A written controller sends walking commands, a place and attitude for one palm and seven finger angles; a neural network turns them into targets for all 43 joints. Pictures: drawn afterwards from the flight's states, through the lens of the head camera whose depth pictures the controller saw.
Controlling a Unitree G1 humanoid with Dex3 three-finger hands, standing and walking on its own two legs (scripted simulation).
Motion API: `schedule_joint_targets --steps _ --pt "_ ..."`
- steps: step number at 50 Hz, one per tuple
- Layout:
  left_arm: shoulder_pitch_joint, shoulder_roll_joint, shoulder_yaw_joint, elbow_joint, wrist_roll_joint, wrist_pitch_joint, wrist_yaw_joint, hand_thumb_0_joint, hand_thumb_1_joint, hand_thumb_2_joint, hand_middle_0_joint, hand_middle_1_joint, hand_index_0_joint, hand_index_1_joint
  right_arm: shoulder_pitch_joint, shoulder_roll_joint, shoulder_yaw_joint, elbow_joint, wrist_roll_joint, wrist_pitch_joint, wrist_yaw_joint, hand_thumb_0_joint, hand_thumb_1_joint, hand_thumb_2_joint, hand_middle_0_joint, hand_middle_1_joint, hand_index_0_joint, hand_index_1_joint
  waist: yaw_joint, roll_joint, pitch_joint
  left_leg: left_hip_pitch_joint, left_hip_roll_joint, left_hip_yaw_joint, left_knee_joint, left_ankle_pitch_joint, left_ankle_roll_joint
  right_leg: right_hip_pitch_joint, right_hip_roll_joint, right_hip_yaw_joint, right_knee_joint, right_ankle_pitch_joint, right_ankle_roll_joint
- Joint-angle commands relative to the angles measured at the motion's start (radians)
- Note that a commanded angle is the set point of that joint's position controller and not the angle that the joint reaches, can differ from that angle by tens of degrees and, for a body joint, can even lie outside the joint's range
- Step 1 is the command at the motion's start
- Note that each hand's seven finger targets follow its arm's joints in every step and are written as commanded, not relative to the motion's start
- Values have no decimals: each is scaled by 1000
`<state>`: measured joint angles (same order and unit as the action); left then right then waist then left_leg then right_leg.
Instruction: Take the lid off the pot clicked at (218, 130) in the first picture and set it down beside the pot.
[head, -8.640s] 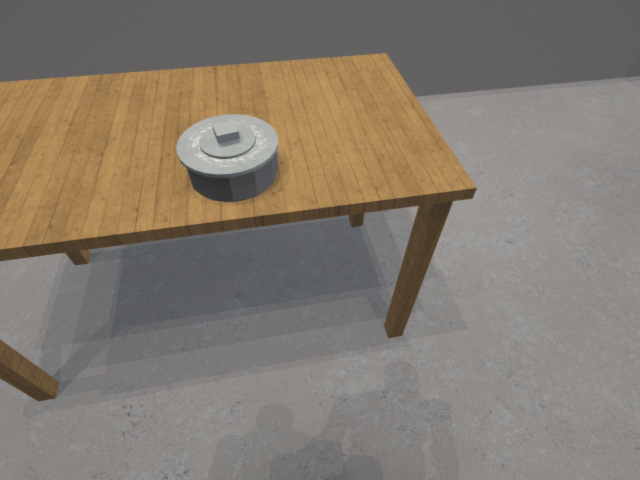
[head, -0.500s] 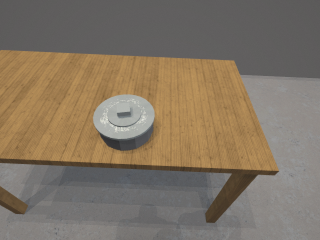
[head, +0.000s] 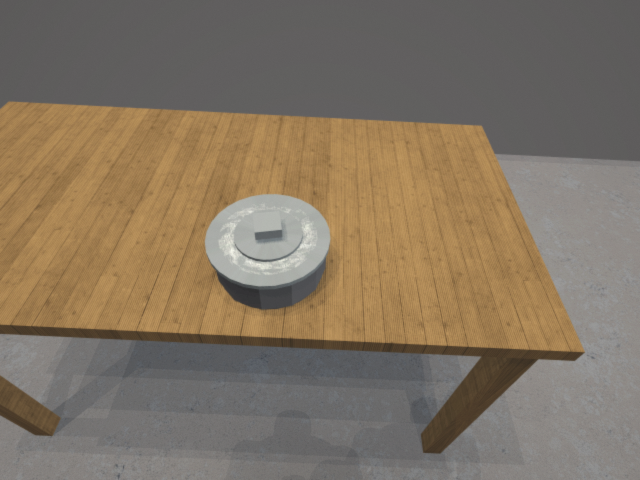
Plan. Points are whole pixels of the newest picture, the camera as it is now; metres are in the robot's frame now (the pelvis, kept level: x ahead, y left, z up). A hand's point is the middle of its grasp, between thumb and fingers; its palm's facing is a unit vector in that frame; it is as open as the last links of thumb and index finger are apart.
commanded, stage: look again from close up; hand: left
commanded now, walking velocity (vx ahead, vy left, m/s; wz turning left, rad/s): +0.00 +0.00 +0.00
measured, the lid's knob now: (267, 225) +0.46 +0.11 +0.05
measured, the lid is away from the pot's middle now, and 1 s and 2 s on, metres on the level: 0.00 0.00 0.00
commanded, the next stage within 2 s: lift the closed hand beside the body in 0.40 s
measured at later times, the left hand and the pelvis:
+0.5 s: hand out of the picture -0.01 +0.16 -0.17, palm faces +0.01 -0.98 -0.17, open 7.4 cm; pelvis +0.00 -0.01 +0.01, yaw +0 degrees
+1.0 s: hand out of the picture +0.09 +0.19 -0.05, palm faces +0.29 -0.92 -0.28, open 3.6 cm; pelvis -0.03 -0.04 +0.00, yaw +2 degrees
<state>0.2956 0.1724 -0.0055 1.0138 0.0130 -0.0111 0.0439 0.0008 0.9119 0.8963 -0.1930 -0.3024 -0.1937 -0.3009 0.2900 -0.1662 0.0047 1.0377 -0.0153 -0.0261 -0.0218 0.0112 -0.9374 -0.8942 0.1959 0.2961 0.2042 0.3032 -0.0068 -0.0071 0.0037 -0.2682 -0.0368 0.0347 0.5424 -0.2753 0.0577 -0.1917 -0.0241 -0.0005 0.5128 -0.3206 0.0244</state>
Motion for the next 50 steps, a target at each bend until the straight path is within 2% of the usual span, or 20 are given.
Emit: schedule_joint_targets --steps 1,24,25,26,27,28,29,30,32,34,35,36,38,40,41,43,44,45,48,50 --pt "84 86 15 -33 2 -8 8 0 900 900 -200 -300 -200 -300 27 -105 -20 -42 6 -18 -6 0 -900 -900 200 300 200 300 15 38 8 55 139 -159 -131 270 3 -17 -56 47 -68 149 -58" --pt "112 90 3 8 2 -9 2 0 900 900 -200 -300 -200 -300 0 -99 -17 1 14 -15 -6 0 -900 -900 200 300 200 300 14 8 51 86 133 -129 -162 187 -7 -21 -80 69 -135 171 -52" --pt "138 102 9 42 20 -31 36 0 900 900 -200 -300 -200 -300 -64 -131 -15 -59 15 -14 -3 0 -900 -900 200 300 200 300 29 3 57 59 136 -100 16 393 -36 -34 -101 106 -138 435 -40" --pt "-513 247 5 -1218 -100 -178 47 0 900 900 -244 -348 -244 -348 -12 -222 -35 -363 85 -185 5 0 -900 -900 200 300 200 300 5 157 -375 282 53 -116 -141 355 -79 58 -25 -6 -61 344 -61" --pt "-153 229 26 -1010 -26 -100 95 0 900 900 -288 -396 -288 -396 -113 -174 -3 -323 89 -248 -37 0 -900 -900 200 300 200 300 28 332 -356 334 87 -92 -135 412 -89 -11 -2 -9 -42 238 -87" --pt "-121 210 21 -961 -52 -35 134 0 900 900 -332 -444 -332 -444 -119 -183 -14 -268 93 -254 -42 0 -900 -900 200 300 200 300 22 246 -287 245 81 -100 -128 309 -105 -13 1 -44 -45 206 -71" --pt "85 74 -21 -848 -59 26 136 0 900 900 -376 -492 -376 -492 -114 -162 -17 -274 104 -250 -40 0 -900 -900 200 300 200 300 13 188 -194 219 73 -106 -164 242 -88 -10 7 -59 -77 195 -68" --pt "69 59 -23 -863 -45 28 133 0 900 900 -420 -540 -420 -540 -128 -168 -9 -304 80 -257 -34 0 -900 -900 200 300 200 300 11 115 -86 182 65 -110 -181 202 -74 -11 13 -69 -98 183 -62" --pt "204 -36 -61 -614 -7 42 100 0 900 900 -508 -636 -508 -636 -138 -173 -30 -341 56 -244 -13 0 -900 -900 200 300 200 300 7 -66 78 83 56 -108 -166 162 -47 -98 25 -95 -117 139 -48" --pt "365 -35 -13 -513 -2 38 63 0 900 900 -596 -732 -596 -732 -155 -179 -61 -400 50 -191 12 0 -900 -900 200 300 200 300 41 -212 111 -5 58 -88 -155 132 -47 -111 28 -103 -106 109 -47" --pt "423 4 43 -530 -6 25 43 0 900 900 -640 -780 -640 -780 -189 -174 -71 -429 52 -173 16 0 -900 -900 200 300 200 300 67 -224 127 -33 52 -73 -155 107 -50 -106 23 -94 -110 84 -47" --pt "447 61 97 -614 -14 0 31 0 900 900 -684 -828 -684 -828 -208 -173 -74 -468 54 -164 18 0 -900 -900 200 300 200 300 79 -220 112 -39 47 -57 -158 84 -53 -90 19 -84 -118 56 -47" --pt "385 202 213 -837 -34 -51 30 0 900 900 -772 -924 -772 -924 -226 -171 -66 -538 56 -158 13 0 -900 -900 200 300 200 300 89 -89 48 -5 42 -39 -158 60 -56 -48 5 -62 -129 39 -49" --pt "200 242 219 -1060 -40 -93 36 0 900 900 -860 -1020 -860 -1020 -226 -158 -47 -595 47 -167 -4 0 -900 -900 200 300 200 300 62 47 -4 43 35 -28 -153 28 -50 -54 2 -34 -133 32 -45" --pt "154 222 205 -1071 -41 -98 41 0 900 900 -904 -1068 -904 -1068 -214 -149 -41 -593 42 -166 -13 0 -900 -900 200 300 200 300 48 92 -7 60 34 -26 -147 19 -46 -68 4 -27 -139 31 -45" --pt "97 201 190 -1027 -39 -95 48 0 900 900 -992 -1164 -992 -1164 -194 -150 -39 -592 39 -151 -27 0 -900 -900 200 300 200 300 15 67 51 47 32 -24 -125 -22 -41 -127 11 -26 -167 1 -38" --pt "84 157 150 -1007 -40 -95 44 0 900 900 -1036 -1212 -1036 -1212 -193 -150 -36 -598 37 -148 -33 0 -900 -900 200 300 200 300 3 53 68 42 26 -23 -117 -46 -38 -148 14 -26 -172 -26 -36" --pt "84 152 140 -1006 -41 -99 42 0 900 900 -1080 -1260 -1080 -1260 -186 -153 -34 -604 38 -147 -36 0 -900 -900 200 300 200 300 2 50 64 53 23 -23 -110 -57 -35 -155 13 -22 -175 -46 -36" --pt "141 165 139 -1126 -47 -112 37 0 900 900 -1212 -1404 -1212 -1404 -179 -153 -35 -627 33 -161 -46 0 -900 -900 200 300 200 300 22 98 -56 125 18 -16 -92 -15 -29 -113 12 -19 -176 -17 -40" --pt "187 177 148 -1173 -50 -106 41 0 900 900 -1300 -1500 -1300 -1500 -183 -152 -32 -632 27 -170 -55 0 -900 -900 200 300 200 300 32 84 -95 132 21 -21 -91 27 -27 -79 11 -21 -163 21 -41"
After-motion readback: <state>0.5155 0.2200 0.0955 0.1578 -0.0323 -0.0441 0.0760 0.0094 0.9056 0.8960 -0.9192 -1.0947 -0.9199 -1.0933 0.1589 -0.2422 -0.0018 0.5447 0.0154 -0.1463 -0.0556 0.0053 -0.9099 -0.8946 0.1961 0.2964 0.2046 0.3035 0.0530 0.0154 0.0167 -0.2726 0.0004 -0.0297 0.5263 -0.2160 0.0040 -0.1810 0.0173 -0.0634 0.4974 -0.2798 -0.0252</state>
